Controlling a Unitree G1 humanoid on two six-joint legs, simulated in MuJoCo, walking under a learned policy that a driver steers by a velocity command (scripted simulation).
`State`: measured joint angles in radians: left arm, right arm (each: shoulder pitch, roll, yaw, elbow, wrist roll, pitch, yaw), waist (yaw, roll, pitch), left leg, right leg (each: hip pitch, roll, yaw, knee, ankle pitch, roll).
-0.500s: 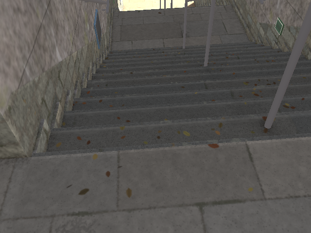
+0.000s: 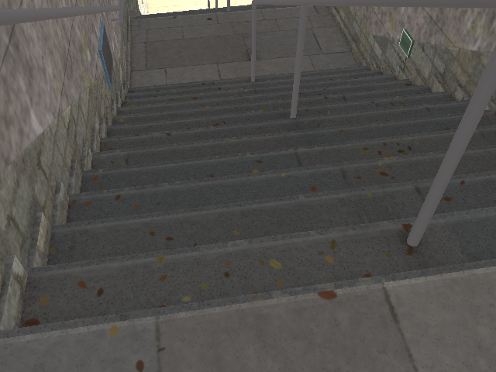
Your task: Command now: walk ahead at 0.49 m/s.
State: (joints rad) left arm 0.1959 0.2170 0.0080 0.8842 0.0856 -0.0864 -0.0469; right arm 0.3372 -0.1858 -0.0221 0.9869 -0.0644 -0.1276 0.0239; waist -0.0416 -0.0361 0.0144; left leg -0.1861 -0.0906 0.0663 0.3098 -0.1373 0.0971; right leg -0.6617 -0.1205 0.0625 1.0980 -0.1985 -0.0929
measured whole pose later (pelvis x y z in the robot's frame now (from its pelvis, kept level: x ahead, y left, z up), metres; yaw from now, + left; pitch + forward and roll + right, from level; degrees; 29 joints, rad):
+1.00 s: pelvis +0.54 -0.01 -0.02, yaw +17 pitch +1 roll +1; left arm 0.39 0.20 0.01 1.02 0.08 -0.11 -0.04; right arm 0.22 -0.22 -0.08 0.95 -0.05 -0.13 0.03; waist -0.03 -0.01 -0.01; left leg -0.38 -0.10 0.01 0.57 -0.20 0.10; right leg -0.24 -0.04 -0.01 1.16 -0.47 -0.01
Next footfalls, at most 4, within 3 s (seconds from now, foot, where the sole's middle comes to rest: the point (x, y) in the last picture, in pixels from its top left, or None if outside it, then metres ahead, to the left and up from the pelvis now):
0.28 right None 0.34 -0.17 -0.78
0.88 left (217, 336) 0.61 0.09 -0.78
1.46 right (255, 266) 0.92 -0.04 -0.94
2.00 left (165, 243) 1.14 0.31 -1.09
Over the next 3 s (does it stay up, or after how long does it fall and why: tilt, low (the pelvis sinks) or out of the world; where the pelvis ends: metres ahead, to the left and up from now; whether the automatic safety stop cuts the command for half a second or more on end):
stays up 1.56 0.17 -0.52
